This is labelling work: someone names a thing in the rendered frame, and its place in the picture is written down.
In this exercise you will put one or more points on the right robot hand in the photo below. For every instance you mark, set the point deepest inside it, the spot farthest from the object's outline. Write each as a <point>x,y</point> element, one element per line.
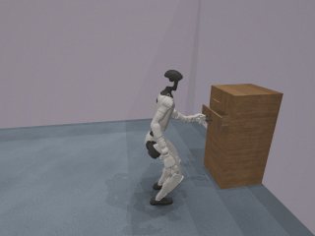
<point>168,162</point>

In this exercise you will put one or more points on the drawer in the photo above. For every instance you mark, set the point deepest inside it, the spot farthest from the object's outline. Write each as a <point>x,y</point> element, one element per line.
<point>220,120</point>

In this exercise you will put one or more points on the right robot shin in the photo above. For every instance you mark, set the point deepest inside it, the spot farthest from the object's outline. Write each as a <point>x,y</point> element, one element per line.
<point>169,184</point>

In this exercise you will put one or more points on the left robot hand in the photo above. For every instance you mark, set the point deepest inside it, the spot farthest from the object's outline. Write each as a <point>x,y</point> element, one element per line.
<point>200,118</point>

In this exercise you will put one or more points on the left robot foot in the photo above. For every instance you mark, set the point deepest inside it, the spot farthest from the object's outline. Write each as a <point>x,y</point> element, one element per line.
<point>157,186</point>

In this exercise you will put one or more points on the robot right forearm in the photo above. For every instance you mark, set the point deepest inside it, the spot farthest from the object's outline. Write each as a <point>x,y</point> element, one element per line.
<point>158,135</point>

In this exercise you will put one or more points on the left robot upper arm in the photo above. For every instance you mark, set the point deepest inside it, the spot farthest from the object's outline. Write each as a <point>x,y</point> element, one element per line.
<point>174,114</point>

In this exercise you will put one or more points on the cabinet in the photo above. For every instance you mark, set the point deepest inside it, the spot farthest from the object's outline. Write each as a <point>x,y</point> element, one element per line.
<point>239,158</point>

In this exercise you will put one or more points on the right robot upper arm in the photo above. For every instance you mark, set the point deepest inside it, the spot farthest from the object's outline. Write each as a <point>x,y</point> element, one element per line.
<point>164,107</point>

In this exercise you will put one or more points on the robot left forearm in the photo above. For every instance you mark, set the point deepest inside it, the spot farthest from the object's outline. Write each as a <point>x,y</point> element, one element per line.
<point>185,119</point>

